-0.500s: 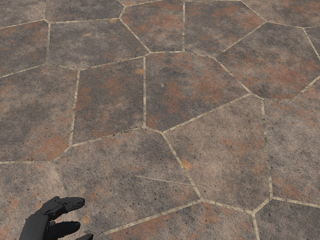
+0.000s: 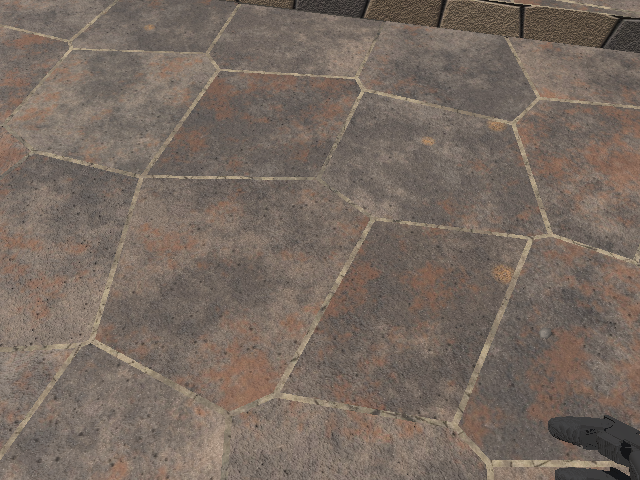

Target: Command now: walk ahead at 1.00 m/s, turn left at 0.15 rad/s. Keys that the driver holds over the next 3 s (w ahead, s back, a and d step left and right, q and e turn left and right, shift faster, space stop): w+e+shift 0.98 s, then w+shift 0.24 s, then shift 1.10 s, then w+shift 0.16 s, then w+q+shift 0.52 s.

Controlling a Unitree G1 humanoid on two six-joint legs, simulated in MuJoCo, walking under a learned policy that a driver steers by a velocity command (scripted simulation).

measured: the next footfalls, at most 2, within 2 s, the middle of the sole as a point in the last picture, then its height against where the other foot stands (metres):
left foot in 0.16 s outside the picture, level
right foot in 0.64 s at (446, 392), level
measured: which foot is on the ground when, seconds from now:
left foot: up 0.00-0.14, down 0.16-0.64, up 0.66-1.00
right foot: down 0.00-0.18, up 0.20-0.62, down 0.64-1.00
